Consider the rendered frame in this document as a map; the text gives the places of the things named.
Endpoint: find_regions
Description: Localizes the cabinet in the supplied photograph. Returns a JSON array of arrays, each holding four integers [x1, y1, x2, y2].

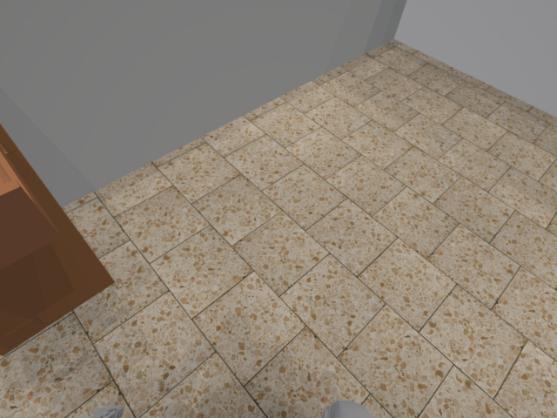
[[0, 124, 115, 356]]

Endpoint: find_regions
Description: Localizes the robot right thigh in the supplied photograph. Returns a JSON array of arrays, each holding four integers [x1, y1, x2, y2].
[[323, 401, 373, 418]]

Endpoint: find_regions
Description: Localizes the drawer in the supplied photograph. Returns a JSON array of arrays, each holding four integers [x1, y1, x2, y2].
[[0, 147, 61, 270]]

